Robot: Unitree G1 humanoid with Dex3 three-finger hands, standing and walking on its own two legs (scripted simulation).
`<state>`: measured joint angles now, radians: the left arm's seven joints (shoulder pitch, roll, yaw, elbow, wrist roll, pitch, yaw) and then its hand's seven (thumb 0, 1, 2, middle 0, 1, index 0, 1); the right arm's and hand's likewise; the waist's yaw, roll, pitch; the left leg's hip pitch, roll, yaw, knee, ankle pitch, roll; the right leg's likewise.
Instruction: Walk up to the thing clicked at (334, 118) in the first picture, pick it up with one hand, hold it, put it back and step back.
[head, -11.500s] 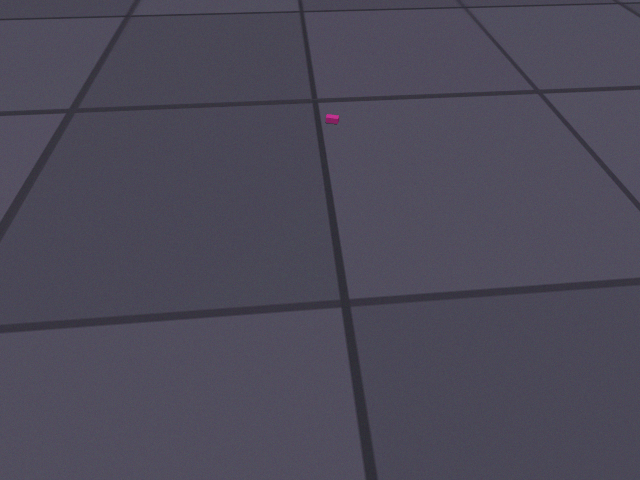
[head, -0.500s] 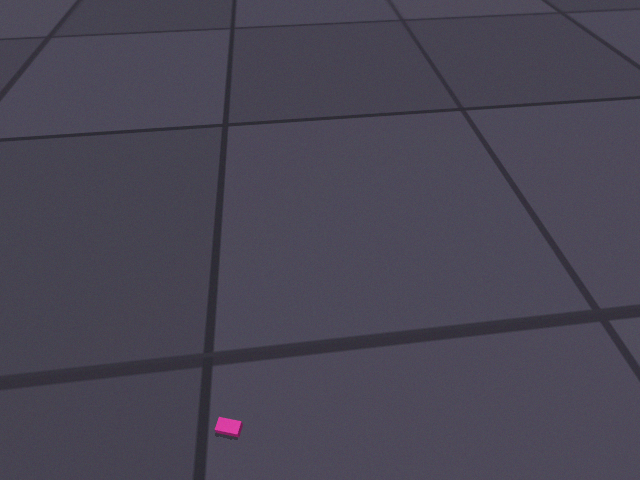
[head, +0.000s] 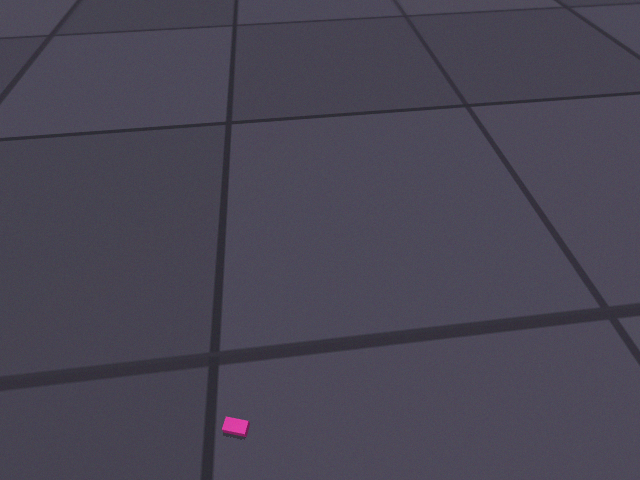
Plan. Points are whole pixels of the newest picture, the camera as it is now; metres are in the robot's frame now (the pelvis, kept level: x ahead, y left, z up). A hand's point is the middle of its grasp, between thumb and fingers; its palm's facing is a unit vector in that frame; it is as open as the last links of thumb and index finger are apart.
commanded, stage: walk up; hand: left
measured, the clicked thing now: (236, 426) +0.40 +0.27 -0.76
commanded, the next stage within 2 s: stand in 1.02 s
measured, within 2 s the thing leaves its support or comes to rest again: neither
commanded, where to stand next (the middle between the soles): +0.02 +0.03 m, yaw +0 degrees
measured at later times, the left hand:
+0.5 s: hand out of the picture +0.08 +0.28 -0.16, palm faces -0.03 -0.92 -0.40, open 7.4 cm
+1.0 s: hand out of the picture +0.07 +0.28 -0.15, palm faces -0.04 -0.91 -0.41, open 7.4 cm
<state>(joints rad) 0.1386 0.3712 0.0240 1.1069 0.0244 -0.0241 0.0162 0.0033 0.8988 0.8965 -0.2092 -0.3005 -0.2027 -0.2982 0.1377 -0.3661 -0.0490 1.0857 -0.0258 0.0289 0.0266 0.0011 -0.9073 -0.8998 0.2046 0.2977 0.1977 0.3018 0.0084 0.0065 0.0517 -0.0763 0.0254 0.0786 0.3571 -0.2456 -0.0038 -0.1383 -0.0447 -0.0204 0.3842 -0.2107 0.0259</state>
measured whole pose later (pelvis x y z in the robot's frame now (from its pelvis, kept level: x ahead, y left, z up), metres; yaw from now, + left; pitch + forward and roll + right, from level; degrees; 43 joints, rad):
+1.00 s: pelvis +0.00 +0.01 +0.00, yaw -1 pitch -3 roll +0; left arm 0.15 0.38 0.01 1.07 0.02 -0.02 0.03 0.00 0.90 0.90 -0.21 -0.30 -0.20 -0.30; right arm 0.11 -0.36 -0.07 1.03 -0.02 0.05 0.04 0.00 -0.91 -0.90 0.20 0.30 0.20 0.30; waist 0.01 0.01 0.08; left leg -0.08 0.02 0.10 0.42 -0.29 0.01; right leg -0.16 -0.05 0.00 0.46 -0.24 0.04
